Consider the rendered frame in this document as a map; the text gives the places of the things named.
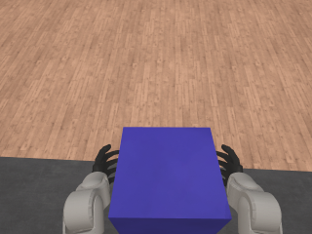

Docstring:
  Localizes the carton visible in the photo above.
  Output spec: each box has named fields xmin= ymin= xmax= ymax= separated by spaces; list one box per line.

xmin=108 ymin=127 xmax=232 ymax=234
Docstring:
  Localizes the right robot hand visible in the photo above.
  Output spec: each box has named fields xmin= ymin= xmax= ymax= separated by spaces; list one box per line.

xmin=216 ymin=144 xmax=243 ymax=188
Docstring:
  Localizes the left robot hand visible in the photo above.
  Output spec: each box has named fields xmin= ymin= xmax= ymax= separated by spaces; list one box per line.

xmin=92 ymin=144 xmax=120 ymax=184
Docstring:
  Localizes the right robot forearm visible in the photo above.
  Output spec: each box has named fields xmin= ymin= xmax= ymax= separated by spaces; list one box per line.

xmin=226 ymin=172 xmax=283 ymax=234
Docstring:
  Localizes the left robot forearm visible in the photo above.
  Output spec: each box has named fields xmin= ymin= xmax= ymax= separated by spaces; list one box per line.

xmin=62 ymin=172 xmax=111 ymax=234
